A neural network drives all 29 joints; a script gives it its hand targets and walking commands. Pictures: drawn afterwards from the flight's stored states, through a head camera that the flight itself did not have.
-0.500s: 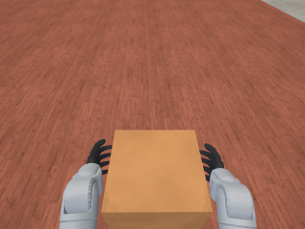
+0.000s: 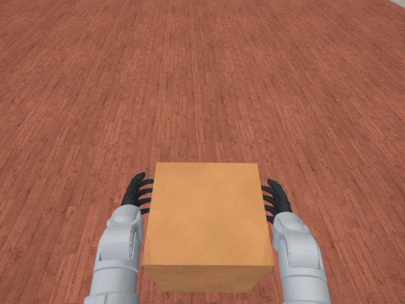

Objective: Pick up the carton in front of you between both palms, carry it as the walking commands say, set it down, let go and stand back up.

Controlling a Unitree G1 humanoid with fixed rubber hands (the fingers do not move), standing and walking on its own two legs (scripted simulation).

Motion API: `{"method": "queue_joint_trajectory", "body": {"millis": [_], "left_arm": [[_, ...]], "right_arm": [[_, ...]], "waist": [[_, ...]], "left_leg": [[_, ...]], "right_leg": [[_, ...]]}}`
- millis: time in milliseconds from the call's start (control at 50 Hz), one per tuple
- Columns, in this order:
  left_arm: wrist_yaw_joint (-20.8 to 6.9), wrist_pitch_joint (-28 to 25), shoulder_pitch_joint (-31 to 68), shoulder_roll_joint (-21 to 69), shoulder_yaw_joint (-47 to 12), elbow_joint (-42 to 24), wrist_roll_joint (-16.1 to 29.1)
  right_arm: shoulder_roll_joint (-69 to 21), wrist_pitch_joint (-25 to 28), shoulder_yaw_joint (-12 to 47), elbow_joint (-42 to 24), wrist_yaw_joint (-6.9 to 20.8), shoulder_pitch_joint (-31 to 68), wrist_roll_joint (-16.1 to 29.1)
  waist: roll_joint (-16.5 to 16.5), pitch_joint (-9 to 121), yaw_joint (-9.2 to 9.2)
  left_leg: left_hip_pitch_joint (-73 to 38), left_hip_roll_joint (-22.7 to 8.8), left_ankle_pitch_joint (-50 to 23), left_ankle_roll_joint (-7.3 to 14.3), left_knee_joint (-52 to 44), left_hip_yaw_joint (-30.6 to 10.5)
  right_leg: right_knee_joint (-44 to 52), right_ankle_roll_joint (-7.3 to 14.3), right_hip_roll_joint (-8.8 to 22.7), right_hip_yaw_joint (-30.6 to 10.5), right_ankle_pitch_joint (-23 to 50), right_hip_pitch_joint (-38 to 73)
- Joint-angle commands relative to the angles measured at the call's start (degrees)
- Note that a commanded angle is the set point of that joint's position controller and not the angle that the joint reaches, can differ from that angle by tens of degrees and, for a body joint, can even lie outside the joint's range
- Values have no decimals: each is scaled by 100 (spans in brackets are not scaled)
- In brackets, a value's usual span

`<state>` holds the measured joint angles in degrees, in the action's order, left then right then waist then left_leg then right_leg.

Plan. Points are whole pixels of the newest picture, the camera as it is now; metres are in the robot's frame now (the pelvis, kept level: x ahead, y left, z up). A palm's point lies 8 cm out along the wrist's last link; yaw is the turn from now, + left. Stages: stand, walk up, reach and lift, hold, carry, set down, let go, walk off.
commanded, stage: carry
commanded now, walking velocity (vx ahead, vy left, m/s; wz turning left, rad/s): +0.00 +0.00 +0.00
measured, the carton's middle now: (205, 231) +0.29 +0.00 -0.04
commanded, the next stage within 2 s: none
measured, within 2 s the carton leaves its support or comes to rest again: neither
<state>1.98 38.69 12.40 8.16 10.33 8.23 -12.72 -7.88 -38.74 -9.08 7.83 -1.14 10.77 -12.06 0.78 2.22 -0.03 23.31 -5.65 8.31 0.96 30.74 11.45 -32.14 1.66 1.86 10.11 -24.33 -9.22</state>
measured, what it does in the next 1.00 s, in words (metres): stands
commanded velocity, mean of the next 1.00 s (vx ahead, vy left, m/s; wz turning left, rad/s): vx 0.06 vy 0.00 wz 0.00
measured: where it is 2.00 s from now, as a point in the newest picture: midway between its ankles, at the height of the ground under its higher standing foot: (204, 290)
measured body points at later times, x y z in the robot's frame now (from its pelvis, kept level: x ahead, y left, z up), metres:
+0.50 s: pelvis -0.01 -0.01 +0.00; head -0.01 -0.01 +0.45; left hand +0.30 +0.14 +0.03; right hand +0.29 -0.16 +0.03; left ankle +0.08 +0.12 -0.73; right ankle -0.08 -0.08 -0.73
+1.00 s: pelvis -0.01 -0.02 +0.00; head -0.02 -0.01 +0.45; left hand +0.29 +0.14 +0.03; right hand +0.29 -0.17 +0.03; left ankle +0.08 +0.12 -0.73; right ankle -0.08 -0.08 -0.73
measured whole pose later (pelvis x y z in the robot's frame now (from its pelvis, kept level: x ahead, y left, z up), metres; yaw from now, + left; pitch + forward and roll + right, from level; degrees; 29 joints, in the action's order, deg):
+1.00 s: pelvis -0.01 -0.02 +0.00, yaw +0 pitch +0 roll +1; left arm 1.9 41.4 11.9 8.1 9.7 8.5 -13.3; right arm -7.8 -41.5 -8.9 8.2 -0.9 10.1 -12.6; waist 1.1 3.3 0.3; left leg 22.7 -6.6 7.3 -0.3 29.9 10.9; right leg -32.8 3.1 1.3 11.2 -24.5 -9.0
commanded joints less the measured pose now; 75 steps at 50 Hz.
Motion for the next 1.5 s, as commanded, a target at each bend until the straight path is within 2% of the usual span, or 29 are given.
{"method": "queue_joint_trajectory", "body": {"millis": [0, 120, 160, 260, 460, 560, 720, 880, 900, 920, 960, 980, 1000, 1040, 1080, 1120, 1140, 1160, 1180, 1200, 1220, 1240, 1260, 1320, 1360, 1400, 1420, 1460, 1480], "left_arm": [[-1338, 118, 2123, 5037, -3516, -433, 1432], [-1357, 113, 2230, 5015, -3463, -419, 1377], [-1369, 83, 2340, 5061, -3445, -435, 1390], [-1378, 78, 2216, 5148, -3457, -338, 1422], [-1409, 87, 2284, 5122, -3435, -299, 1392], [-1382, 101, 2271, 5149, -3510, -393, 1436], [-1407, 81, 2289, 5187, -3433, -270, 1432], [-1410, 95, 2413, 5149, -3440, -253, 1397], [-1410, 92, 2324, 5166, -3457, -309, 1412], [-1419, 96, 2411, 5181, -3448, -288, 1420], [-1434, 104, 2538, 5265, -3365, -256, 1391], [-1441, 66, 2691, 5267, -3408, -342, 1453], [-1426, 46, 2797, 5321, -3505, -437, 1497], [-1379, 44, 2732, 5290, -3383, -293, 1447], [-1349, 19, 2597, 5188, -3436, -185, 1429], [-1311, 12, 2420, 5177, -3495, -110, 1464], [-1316, 29, 2099, 5200, -3448, 104, 1374], [-1327, 18, 2289, 5145, -3417, -79, 1357], [-1347, 48, 2183, 5219, -3439, -108, 1359], [-1375, 56, 2144, 5227, -3490, -188, 1361], [-1401, -3, 2299, 5428, -3788, -521, 1592], [-1394, -30, 2382, 5458, -3793, -579, 1620], [-1381, -30, 2124, 5529, -3700, -356, 1583], [-1308, -34, 1953, 5379, -3668, -503, 1472], [-1271, 15, 2022, 5248, -3747, -736, 1527], [-1232, 98, 2031, 5015, -3777, -932, 1542], [-1223, 148, 1944, 4921, -3706, -822, 1509], [-1235, 188, 1695, 4686, -3466, -603, 1401], [-1257, 206, 1657, 4696, -3339, -424, 1305]], "right_arm": [[-5021, -95, 3383, -515, 1218, 2401, 1365], [-4991, -90, 3259, -449, 1225, 2425, 1271], [-5044, -73, 3258, -481, 1244, 2551, 1303], [-5101, -61, 3379, -525, 1238, 2602, 1370], [-5106, -67, 3293, -455, 1262, 2575, 1318], [-5126, -90, 3329, -461, 1262, 2535, 1373], [-5110, -58, 3364, -495, 1265, 2688, 1377], [-5121, -83, 3220, -318, 1274, 2608, 1278], [-5215, -75, 3287, -326, 1281, 2551, 1335], [-5205, -68, 3261, -348, 1283, 2640, 1346], [-5233, -48, 3291, -373, 1314, 2867, 1322], [-5267, -19, 3342, -459, 1331, 2993, 1355], [-5252, -20, 3326, -450, 1332, 3022, 1351], [-5115, 32, 3211, -517, 1314, 3141, 1359], [-5053, 68, 3148, -394, 1296, 2960, 1392], [-5021, 82, 3161, -275, 1287, 2647, 1393], [-5046, 76, 3145, -215, 1283, 2580, 1401], [-5029, 30, 2996, -14, 1279, 2295, 1254], [-5031, 32, 2985, -12, 1281, 2212, 1242], [-5124, 71, 3034, -148, 1289, 2134, 1269], [-5333, 109, 3319, -566, 1302, 2320, 1444], [-5412, 88, 3479, -808, 1286, 2593, 1497], [-5415, 82, 3635, -962, 1263, 2825, 1652], [-5169, 91, 3847, -1143, 1260, 2978, 1775], [-4999, 56, 3874, -1318, 1243, 2923, 1815], [-4825, -39, 3813, -1190, 1209, 2615, 1748], [-4714, -100, 3706, -1099, 1178, 2529, 1663], [-4613, -183, 3464, -768, 1139, 2178, 1398], [-4534, -224, 3348, -669, 1129, 2140, 1258]], "waist": [[-49, 1684, 13], [81, 1401, 25], [-49, 1458, 14], [28, 1528, 6], [48, 1545, 37], [-37, 1517, 4], [102, 1441, 42], [-100, 1476, 29], [-97, 1543, 32], [126, 1292, 66], [717, 748, 123], [871, 575, 140], [799, 438, 160], [468, 291, 185], [459, 562, 173], [353, 962, 67], [65, 1440, 0], [-470, 1776, -139], [-1646, 1912, -168], [-1755, 1803, -190], [-1139, 1878, -190], [-509, 1793, -174], [-146, 1721, -138], [-727, 1375, -117], [-1027, 1308, -131], [-1087, 1271, -147], [-1055, 1156, -120], [-510, 1483, 9], [-33, 1696, 137]], "left_leg": [[-1368, -421, -1671, 135, -8, -489], [-1130, -371, -1436, 88, -52, -493], [-1251, -353, -1231, 47, -105, -472], [-1269, -391, -1220, 62, -84, -479], [-1245, -384, -1483, 63, 31, -428], [-1335, -402, -1176, 44, -136, -453], [-1185, -373, -1076, 32, -111, -452], [-1290, -391, -1116, 44, -147, -465], [-1368, -419, -601, 4, -286, -413], [-1169, -296, 102, -51, -249, -185], [-460, 37, 1075, -188, 269, 173], [-134, 77, 1137, -222, 579, 133], [179, 7, 1175, -233, 738, -2], [472, -53, 1160, -149, 704, -73], [535, 20, 1010, -91, 416, -15], [-516, 312, 796, -35, -585, 314], [-1792, 223, 409, 32, -909, 158], [-3212, -439, 58, 402, -1051, -911], [-4074, -1470, -941, 980, -1310, -2645], [-4363, -1903, -1913, 1429, -1412, -3278], [-4185, -1888, -2280, 1423, -1339, -3032], [-3937, -1780, -1762, 1228, -1367, -2743], [-3583, -1659, -1104, 988, -1523, -2308], [-2697, -1260, 21, 655, -1956, -1447], [-2534, -1085, 88, 563, -1967, -1061], [-2375, -975, 177, 511, -1877, -754], [-2233, -929, 96, 457, -1743, -598], [-1592, -615, -3, 150, -873, -127], [-859, -386, -150, -48, 172, 145]], "right_leg": [[429, -26, 659, -456, 2423, -179], [535, -54, 743, -511, 2563, -204], [567, -27, 735, -515, 2282, -294], [637, 20, 742, -519, 2148, -268], [516, -26, 700, -484, 2716, -194], [585, 66, 682, -449, 1916, -384], [600, 5, 754, -498, 2181, -337], [603, 78, 687, -497, 1795, -457], [861, 87, 737, -507, 1053, -446], [1207, 112, 839, -611, 212, -454], [2187, 450, 1261, -1393, -1237, -391], [2472, 657, 1565, -1766, -1439, -302], [2613, 820, 1736, -1999, -1532, -151], [2470, 838, 1759, -1831, -498, 221], [1963, 717, 1606, -1341, 1249, 928], [1064, 452, 1251, -706, 2486, 975], [367, 196, 997, -251, 3025, 535], [-825, -100, 684, 116, 2836, -662], [-2032, -257, 108, 192, 1029, -2096], [-2544, -222, 18, -284, -597, -2853], [-2794, -134, 108, -667, -856, -2930], [-2660, -93, 252, -793, -978, -3048], [-2134, -78, 380, -811, -758, -2816], [-907, -164, 251, -340, 214, -2115], [-281, -180, 96, -117, 742, -1731], [314, -233, 22, 179, 1179, -1278], [688, -230, -58, 331, 1544, -1010], [920, -126, -84, 489, 1653, 465], [1087, 129, 398, -253, 1110, 1396]]}}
